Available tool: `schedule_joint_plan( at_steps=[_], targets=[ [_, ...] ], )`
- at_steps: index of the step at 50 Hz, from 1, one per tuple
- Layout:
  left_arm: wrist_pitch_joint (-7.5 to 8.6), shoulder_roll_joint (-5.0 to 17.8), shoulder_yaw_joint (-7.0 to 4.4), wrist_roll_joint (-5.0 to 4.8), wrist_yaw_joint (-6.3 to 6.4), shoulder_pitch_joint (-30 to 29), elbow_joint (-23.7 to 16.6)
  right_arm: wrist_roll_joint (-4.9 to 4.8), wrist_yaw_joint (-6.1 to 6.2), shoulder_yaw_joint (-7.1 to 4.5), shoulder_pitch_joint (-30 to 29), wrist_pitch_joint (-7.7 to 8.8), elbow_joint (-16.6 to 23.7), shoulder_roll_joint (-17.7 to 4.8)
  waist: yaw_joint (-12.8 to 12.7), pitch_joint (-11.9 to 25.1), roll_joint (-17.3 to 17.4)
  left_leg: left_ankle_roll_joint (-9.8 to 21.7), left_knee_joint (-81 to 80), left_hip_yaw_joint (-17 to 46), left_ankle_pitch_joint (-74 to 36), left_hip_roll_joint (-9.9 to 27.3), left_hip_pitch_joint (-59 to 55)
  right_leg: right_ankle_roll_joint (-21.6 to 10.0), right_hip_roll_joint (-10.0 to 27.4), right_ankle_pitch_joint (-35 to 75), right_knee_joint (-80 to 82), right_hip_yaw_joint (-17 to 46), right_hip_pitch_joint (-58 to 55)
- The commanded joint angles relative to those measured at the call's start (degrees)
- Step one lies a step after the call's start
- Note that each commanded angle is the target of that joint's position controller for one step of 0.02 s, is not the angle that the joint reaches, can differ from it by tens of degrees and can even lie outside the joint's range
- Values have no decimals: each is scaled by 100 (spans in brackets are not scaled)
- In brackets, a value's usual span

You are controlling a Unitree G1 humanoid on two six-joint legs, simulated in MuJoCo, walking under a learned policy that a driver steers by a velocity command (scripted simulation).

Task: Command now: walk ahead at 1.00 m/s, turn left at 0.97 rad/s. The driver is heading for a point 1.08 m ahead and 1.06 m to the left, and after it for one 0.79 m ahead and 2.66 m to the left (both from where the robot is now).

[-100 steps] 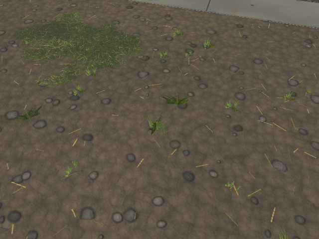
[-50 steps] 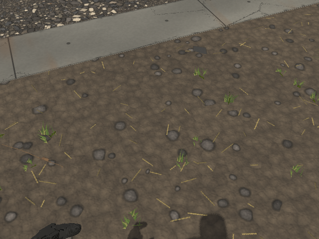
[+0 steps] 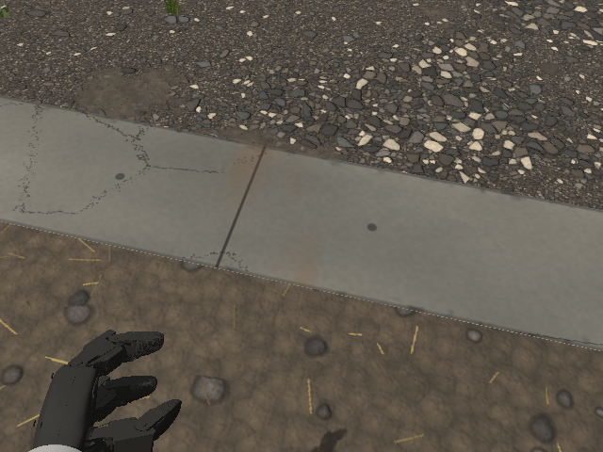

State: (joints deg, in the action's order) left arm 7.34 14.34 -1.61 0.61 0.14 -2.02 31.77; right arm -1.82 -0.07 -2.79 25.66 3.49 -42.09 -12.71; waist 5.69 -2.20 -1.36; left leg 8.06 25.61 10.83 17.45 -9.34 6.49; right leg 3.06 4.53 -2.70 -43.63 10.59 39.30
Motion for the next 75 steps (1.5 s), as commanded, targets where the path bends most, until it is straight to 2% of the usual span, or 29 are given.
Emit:
schedule_joint_plan(
  at_steps=[1, 5, 7, 8, 9, 10, 12, 16, 24, 27, 30, 31, 32, 33, 34, 36, 38, 40, 45, 50, 53, 55, 56, 57, 58, 61, 64, 72, 75],
  targets=[
    [68, 406, -190, -171, -33, -580, -491, -82, 94, -326, -383, 47, 402, -1041, -41, -27, 607, 526, -899, 1191, -67, 747, 1727, 206, -648, 839, 1150, -653, -1920],
    [193, 956, -485, -352, -49, 1, -381, -81, 149, -377, -496, -5, 348, -976, -477, 272, 992, 255, 240, 1699, -1129, 1096, 389, -10, -550, 147, 1629, -432, -2270],
    [155, 1319, -653, -309, 44, 2438, 26, 211, 15, -187, -918, -12, 652, -572, -1692, 1961, 707, -128, 3216, 1035, -1672, 764, 1422, -401, 329, -1036, 916, 176, -5361],
    [150, 1846, -688, 22, -51, 2802, 163, -122, -30, 20, 337, 40, 890, 144, -879, 2906, -2341, -406, 5295, 466, 1751, 68, 3483, -1477, 1907, -3546, 2287, 3900, -7201],
    [112, 1398, -622, -3, -118, 2476, 86, -380, 47, 43, 165, 1, 799, -383, -1013, 2327, -2476, -407, 6035, 116, 1101, 788, 4464, -1524, 2078, -5426, 2817, 4853, -6809],
    [42, 901, -528, -80, -59, 2182, 25, -210, 66, -54, -637, -37, 833, -857, -1268, 1357, -1501, -435, 6182, -170, 570, 951, 4684, -1297, 1753, -4789, 2849, 3754, -5988],
    [-64, 845, -473, 7, -26, 2072, 304, 111, 14, -109, -1486, -34, 1038, -905, -1178, 429, 13, -412, 5670, -367, 96, 1348, 4247, -1060, 1249, -2458, 2770, 1901, -4515],
    [-12, 431, -327, -99, -75, 1875, 771, -123, -117, -75, -1496, -224, 1211, -564, -711, -52, -374, -345, 5266, -405, -32, 1846, 4159, -952, 983, -1153, 3078, 323, -3605],
    [-21, 984, -340, 29, 40, 2306, 1236, -31, -345, 13, -2713, -116, 1502, -566, -950, -769, 202, -348, 3175, -1176, -2066, 1611, 4222, -650, 747, 953, 3573, -1783, -3681],
    [-81, 1374, -360, -16, 60, 2661, 1422, -50, -474, 1, -3042, 12, 1616, -579, -848, -632, -85, -23, 2072, -1863, -1903, 936, 2908, -582, 855, 4148, 3355, -2173, -3955],
    [-223, 1800, -414, -31, 127, 2481, 1437, -45, -388, -349, -1545, -70, 1359, -1212, 300, 363, -839, 380, 1756, -1919, -795, 397, 1094, -876, 1238, 7342, 1178, -2111, -4454],
    [-254, 1737, -383, -58, 137, 2055, 1356, -59, -288, -553, -4, -130, 912, -1523, 1147, 907, -719, 634, 871, -1615, -1516, 528, -819, -812, 1044, 6911, -499, -2182, -3609],
    [-184, 1018, -197, 44, 137, 2190, 1197, -35, -178, -570, 560, -177, 504, -1791, 795, 1165, 553, 696, 1242, -140, -1397, 1373, -2648, -699, 216, 339, -2981, -1986, -1654],
    [83, 377, 51, -211, 2, 3158, 961, 137, -225, -492, 177, -30, 701, -1935, -168, 2529, 1921, 1770, 79, 3312, 663, 2652, -3950, -689, -550, -2818, -4562, -810, 44],
    [239, 1026, -101, -392, -22, 2212, 922, 163, -244, -425, 328, 38, 592, -1353, 388, 2251, 845, 1394, -856, 3583, 1481, 2585, -3366, -827, -328, -2243, -4482, -243, 382],
    [256, 780, -48, -428, 37, 1461, 684, 162, -267, -314, -364, 199, 485, -1153, -169, 484, -354, 1071, -1225, 2416, 715, 2363, -1257, -823, 100, -1630, -3702, -349, 440],
    [42, 674, -75, -302, -11, 1906, 876, 299, -277, -147, -942, 266, 493, -655, -747, 128, -13, 887, -1325, 1328, 182, 1889, 58, -701, 452, -1228, -3204, -355, -173],
    [-143, 552, -64, -203, -31, 1960, 909, 159, -243, -110, -942, 292, 369, -540, -893, -72, 147, 822, -1528, 761, -122, 1715, 716, -503, 636, -1154, -2779, -502, -231],
    [-68, 351, 83, -28, -97, 375, 411, 168, -28, -117, -416, 365, 128, -715, -355, -613, 161, 612, -1872, -390, -1268, 1297, 1287, -149, 443, 1219, -369, -1025, -112],
    [66, 466, 29, -183, -287, -587, 36, -13, 7, -151, 320, 297, -296, -951, -61, -708, 297, 435, -2003, -310, -1812, 1765, -75, -352, -62, 1841, 1520, -1047, -584],
    [65, 980, -211, -227, -274, 243, 102, 161, 100, -231, 233, 77, -387, -1240, -742, 106, 781, 225, -705, -58, -4756, 2047, -1304, -529, -513, 655, 1440, -1068, -1358],
    [-77, 1348, -381, -308, -95, 2557, 523, 377, 79, -201, -372, -44, -225, -1334, -2107, 1555, 1059, -79, 2125, -176, -5103, 1771, 61, -710, -43, -81, 621, -849, -4431],
    [-60, 1887, -523, -54, -96, 3074, 723, 285, 21, 84, 1038, 98, -162, -106, -1228, 2923, -1147, -415, 4857, -316, -1015, 862, 2476, -1652, 1668, -2145, 786, 1987, -7133],
    [-19, 1519, -459, -68, -206, 3412, 814, -79, -42, 190, 1067, 184, -256, -167, -1462, 3805, -1996, -399, 5747, 182, 799, 652, 3186, -1730, 1991, -4474, 2322, 4098, -7606],
    [-32, 1084, -389, -101, -147, 3009, 837, -287, 25, -2, 17, 170, -35, -803, -1612, 2495, -1532, -343, 5968, -129, 463, 985, 3741, -1324, 1806, -4278, 2707, 3342, -6787],
    [-7, 638, -275, 116, -115, 2026, 1017, -49, 18, -57, -963, 110, 329, -739, -1011, 660, -189, -294, 5390, -295, -183, 1698, 3317, -1149, 1334, -1714, 2846, 1108, -3949],
    [12, 323, -229, -74, -146, 1453, 1182, -170, -14, -70, -725, -235, 296, -381, -505, 29, -423, -314, 5103, -362, 31, 2046, 3143, -1073, 1206, -1179, 3306, -178, -2953],
    [-24, 1053, -394, -29, 12, 1530, 1236, -26, -242, -55, -2044, -208, 742, -563, -630, -794, 319, -260, 2702, -1215, -2414, 1864, 3490, -844, 786, 551, 3893, -2404, -3304],
    [-175, 1472, -478, -81, 53, 1652, 1213, -68, -364, -185, -2092, -145, 837, -847, -456, -435, 6, -32, 2016, -1994, -2287, 1221, 2630, -679, 843, 4087, 3213, -2722, -4242]
  ],
)
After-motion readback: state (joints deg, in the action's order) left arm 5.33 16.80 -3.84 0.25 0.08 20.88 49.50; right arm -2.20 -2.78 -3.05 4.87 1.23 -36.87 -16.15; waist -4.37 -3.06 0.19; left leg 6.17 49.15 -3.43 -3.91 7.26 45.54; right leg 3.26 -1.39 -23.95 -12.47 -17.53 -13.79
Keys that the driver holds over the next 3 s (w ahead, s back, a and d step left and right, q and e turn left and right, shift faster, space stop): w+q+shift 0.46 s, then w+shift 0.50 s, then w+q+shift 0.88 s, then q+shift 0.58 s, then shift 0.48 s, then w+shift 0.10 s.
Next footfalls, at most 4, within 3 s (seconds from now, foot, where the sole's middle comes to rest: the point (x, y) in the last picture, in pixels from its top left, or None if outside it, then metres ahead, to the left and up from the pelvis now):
0.14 right None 0.34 -0.18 -0.78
0.62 left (178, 395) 0.63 0.21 -0.78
1.10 right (139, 223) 1.15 0.34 -0.78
1.58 left None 1.21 0.81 -0.78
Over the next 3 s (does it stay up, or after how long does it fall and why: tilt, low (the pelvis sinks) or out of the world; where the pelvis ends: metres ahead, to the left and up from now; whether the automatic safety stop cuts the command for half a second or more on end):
stays up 1.31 1.18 0.00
